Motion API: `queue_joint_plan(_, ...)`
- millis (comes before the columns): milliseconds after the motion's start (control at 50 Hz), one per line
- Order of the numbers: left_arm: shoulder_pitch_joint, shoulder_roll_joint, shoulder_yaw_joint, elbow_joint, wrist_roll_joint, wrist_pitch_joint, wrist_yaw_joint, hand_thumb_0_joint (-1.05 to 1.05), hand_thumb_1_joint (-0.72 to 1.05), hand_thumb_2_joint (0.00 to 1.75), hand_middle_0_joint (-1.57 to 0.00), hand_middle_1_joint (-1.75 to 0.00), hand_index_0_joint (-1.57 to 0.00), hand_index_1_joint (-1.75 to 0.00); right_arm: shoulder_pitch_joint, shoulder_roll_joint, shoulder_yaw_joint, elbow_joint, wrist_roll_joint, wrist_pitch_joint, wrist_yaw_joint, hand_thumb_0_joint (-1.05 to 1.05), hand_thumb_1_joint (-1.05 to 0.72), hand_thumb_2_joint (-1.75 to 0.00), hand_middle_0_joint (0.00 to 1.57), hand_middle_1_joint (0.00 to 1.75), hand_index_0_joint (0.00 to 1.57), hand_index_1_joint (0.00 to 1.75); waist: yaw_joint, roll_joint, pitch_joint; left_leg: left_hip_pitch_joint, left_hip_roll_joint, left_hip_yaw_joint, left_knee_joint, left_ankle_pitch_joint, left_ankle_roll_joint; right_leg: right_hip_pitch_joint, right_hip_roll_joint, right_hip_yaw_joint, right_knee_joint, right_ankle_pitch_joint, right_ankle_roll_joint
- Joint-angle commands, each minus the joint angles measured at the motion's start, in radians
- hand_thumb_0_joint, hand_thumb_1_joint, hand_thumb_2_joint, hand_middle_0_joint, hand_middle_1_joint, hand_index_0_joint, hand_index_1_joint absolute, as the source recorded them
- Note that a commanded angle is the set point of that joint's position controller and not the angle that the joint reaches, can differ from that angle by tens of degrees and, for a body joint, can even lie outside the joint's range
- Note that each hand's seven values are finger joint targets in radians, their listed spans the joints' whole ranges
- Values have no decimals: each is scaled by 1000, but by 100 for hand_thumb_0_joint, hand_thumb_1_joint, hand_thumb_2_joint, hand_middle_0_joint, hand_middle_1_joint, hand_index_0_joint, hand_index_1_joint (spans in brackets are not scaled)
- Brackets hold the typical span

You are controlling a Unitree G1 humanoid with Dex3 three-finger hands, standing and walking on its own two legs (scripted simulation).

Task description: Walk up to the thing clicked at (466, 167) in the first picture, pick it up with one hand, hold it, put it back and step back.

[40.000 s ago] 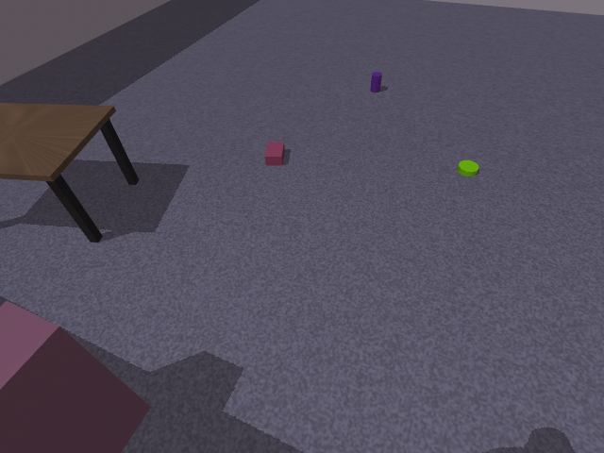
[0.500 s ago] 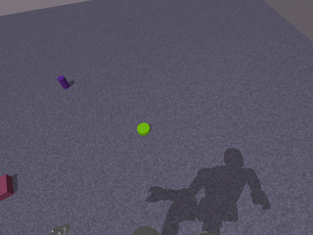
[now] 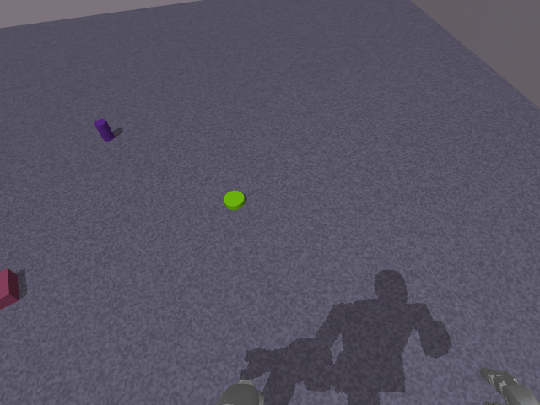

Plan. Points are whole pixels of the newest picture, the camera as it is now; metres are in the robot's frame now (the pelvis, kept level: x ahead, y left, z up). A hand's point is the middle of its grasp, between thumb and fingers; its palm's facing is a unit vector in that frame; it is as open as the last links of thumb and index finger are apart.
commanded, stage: step back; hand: left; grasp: from above
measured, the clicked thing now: (234, 200) +1.07 +0.28 -0.74
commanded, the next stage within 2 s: stand in 1.06 s
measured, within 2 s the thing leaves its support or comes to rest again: neither
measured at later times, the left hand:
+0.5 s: hand out of the picture +0.03 +0.29 -0.13, palm faces +0.05 -0.92 -0.40, open 7.4 cm
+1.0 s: hand out of the picture +0.10 +0.29 -0.14, palm faces +0.11 -0.92 -0.38, open 7.4 cm
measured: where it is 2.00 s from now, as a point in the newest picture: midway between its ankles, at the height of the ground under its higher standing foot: outside the picture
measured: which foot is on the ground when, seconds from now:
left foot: up 0.00-0.24, down 0.26-0.60, up 0.62-0.86, down 0.88-1.00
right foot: down 0.00-0.30, up 0.32-0.56, down 0.58-1.00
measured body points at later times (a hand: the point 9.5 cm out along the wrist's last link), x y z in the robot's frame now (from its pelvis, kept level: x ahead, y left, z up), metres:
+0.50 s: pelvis -0.02 +0.01 +0.02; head +0.00 +0.01 +0.47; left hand +0.03 +0.34 -0.10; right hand +0.04 -0.30 -0.10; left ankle -0.03 +0.14 -0.72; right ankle +0.02 -0.12 -0.69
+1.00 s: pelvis +0.03 +0.02 +0.01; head +0.06 +0.02 +0.46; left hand +0.10 +0.34 -0.11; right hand +0.13 -0.28 -0.12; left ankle +0.03 +0.14 -0.72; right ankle +0.06 -0.11 -0.72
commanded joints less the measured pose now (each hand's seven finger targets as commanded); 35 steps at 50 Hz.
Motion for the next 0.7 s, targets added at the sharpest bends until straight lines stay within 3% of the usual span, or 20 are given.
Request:
queue_joint_plan(0, -138, 366, 94, -126, 10, -43, 25, 0, 90, 90, -20, -30, -20, -30, -20, -216, -62, -52, 9, -17, -1, 0, -90, -90, 20, 30, 20, 30, 4, -207, 24, 30, -44, -131, 295, -129, -18, -372, -433, 519, -427, -391, -239)
queue_joint_plan(40, -151, 273, 73, -110, -3, -54, 24, 0, 90, 90, -20, -30, -20, -30, 55, -167, -46, 3, 16, -31, 5, 0, -90, -90, 20, 30, 20, 30, -34, -147, -1, -5, -112, -91, 271, -24, -26, -203, -262, 244, -327, -78, -157)
queue_joint_plan(100, -31, 280, 77, -79, 2, -63, 15, 0, 90, 90, -20, -30, -20, -30, 44, -149, -32, 3, 4, -48, 13, 0, -90, -90, 20, 30, 20, 30, 27, -216, -52, -17, -89, -50, 134, -54, -37, -76, -240, 243, -320, -139, -134)
queue_joint_plan(160, 6, 303, 89, -69, 5, -59, 8, 0, 90, 90, -20, -30, -20, -30, 14, -151, -31, 1, -5, -69, 25, 0, -90, -90, 20, 30, 20, 30, 62, -293, -38, -41, -70, 20, -54, -147, -36, 38, -280, 264, -326, -211, -162)
queue_joint_plan(200, -10, 315, 86, -74, -2, -50, 2, 0, 90, 90, -20, -30, -20, -30, 56, -154, -37, 20, -5, -82, 29, 0, -90, -90, 20, 30, 20, 30, 41, -285, -67, 79, -67, 70, -186, -160, -23, 0, -301, 243, -289, -145, -172)
queue_joint_plan(240, -27, 265, 58, -85, -8, -37, -3, 0, 90, 90, -20, -30, -20, -30, 139, -153, -52, 63, -6, -98, 23, 0, -90, -90, 20, 30, 20, 30, -10, -196, -133, 300, -97, 81, -403, 11, 4, -50, -241, 140, -119, 39, -120)
queue_joint_plan(260, -10, 214, 42, -87, -12, -36, -1, 0, 90, 90, -20, -30, -20, -30, 175, -181, -69, 76, -11, -105, 17, 0, -90, -90, 20, 30, 20, 30, -21, -83, -178, 458, -20, -79, -411, 7, 32, -179, -189, 84, 31, 82, -77)
queue_joint_plan(280, -27, 151, 23, -105, -29, -40, -4, 0, 90, 90, -20, -30, -20, -30, 208, -268, -90, 72, -17, -108, 14, 0, -90, -90, 20, 30, 20, 30, -42, 142, -182, 536, 188, -438, -492, -184, 131, -410, -44, -45, 239, -75, -16)
queue_joint_plan(300, -109, 250, 57, -98, -21, -40, 5, 0, 90, 90, -20, -30, -20, -30, 228, -329, -99, 71, -10, -105, 17, 0, -90, -90, 20, 30, 20, 30, -76, 69, -110, 392, 282, -563, -518, -335, 245, -419, -74, 9, 310, -191, -23)
queue_joint_plan(320, -105, 278, 60, -97, -21, -44, 3, 0, 90, 90, -20, -30, -20, -30, 197, -325, -100, 65, -6, -104, 18, 0, -90, -90, 20, 30, 20, 30, -59, 54, -52, 298, 307, -545, -536, -374, 284, -383, -112, 48, 337, -178, -29)
queue_joint_plan(380, -32, 243, 52, -68, -25, -54, -12, 0, 90, 90, -20, -30, -20, -30, 130, -212, -66, 41, -9, -113, 16, 0, -90, -90, 20, 30, 20, 30, -12, 34, -34, 330, 160, -276, -473, -118, 192, -373, -119, 32, 248, -72, -26)
queue_joint_plan(420, -45, 224, 52, -65, -25, -56, -20, 0, 90, 90, -20, -30, -20, -30, 163, -228, -72, 53, -5, -116, 19, 0, -90, -90, 20, 30, 20, 30, -40, 82, -49, 298, 159, -251, -461, -26, 194, -299, -97, -18, 173, -58, -11)
queue_joint_plan(460, -40, 212, 52, -63, -24, -58, -20, 0, 90, 90, -20, -30, -20, -30, 147, -230, -70, 41, -5, -109, 20, 0, -90, -90, 20, 30, 20, 30, -36, 123, -67, 262, 153, -206, -435, 12, 190, -218, -84, -40, 95, -26, -8)
queue_joint_plan(500, -5, 202, 53, -39, -25, -67, -12, 0, 90, 90, -20, -30, -20, -30, 88, -216, -60, 28, 1, -93, 19, 0, -90, -90, 20, 30, 20, 30, 0, 122, -92, 179, 114, -115, -344, 76, 159, -65, -60, -74, -70, 75, -12)
queue_joint_plan(540, 65, 205, 60, 8, -20, -73, 3, 0, 90, 90, -20, -30, -20, -30, 56, -142, -28, 14, 16, -77, 16, 0, -90, -90, 20, 30, 20, 30, 53, 40, -122, 29, 51, -45, -191, 50, 94, 157, -30, -82, -184, 185, -10)
queue_joint_plan(560, 80, 240, 71, 9, -13, -77, 12, 0, 90, 90, -20, -30, -20, -30, 92, -83, -8, 14, 25, -75, 11, 0, -90, -90, 20, 30, 20, 30, 57, -82, -152, -29, -9, -24, -64, -13, 56, 220, -126, 75, -241, 145, -26)
queue_joint_plan(580, 71, 315, 83, -10, 1, -86, 18, 0, 90, 90, -20, -30, -20, -30, 108, -51, 5, 1, 29, -76, 6, 0, -90, -90, 20, 30, 20, 30, 51, -249, -159, -116, -128, -15, 91, -154, 9, 197, -345, 413, -365, 46, -101)
queue_joint_plan(600, -15, 336, 83, -34, -6, -82, 17, 0, 90, 90, -20, -30, -20, -30, 135, -111, -14, 35, 20, -61, -7, 0, -90, -90, 20, 30, 20, 30, 30, -163, -143, -16, -85, -57, 162, -250, 5, 26, -452, 488, -407, -140, -176)
queue_joint_plan(620, -85, 343, 80, -52, -7, -78, 14, 0, 90, 90, -20, -30, -20, -30, 170, -159, -32, 58, 16, -58, -10, 0, -90, -90, 20, 30, 20, 30, 8, -171, -82, 41, -52, -49, 196, -261, -1, -99, -467, 511, -402, -193, -232)
queue_joint_plan(680, -112, 278, 60, -52, -15, -85, 14, 0, 90, 90, -20, -30, -20, -30, 169, -154, -24, 97, 21, -67, -3, 0, -90, -90, 20, 30, 20, 30, -7, -172, -88, 37, -38, -54, 144, -169, 3, -47, -346, 282, -335, 69, -175)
